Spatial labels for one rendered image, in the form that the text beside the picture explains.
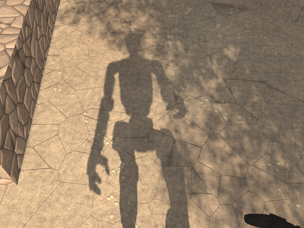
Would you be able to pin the right robot hand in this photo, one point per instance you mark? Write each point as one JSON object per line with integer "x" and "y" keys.
{"x": 268, "y": 221}

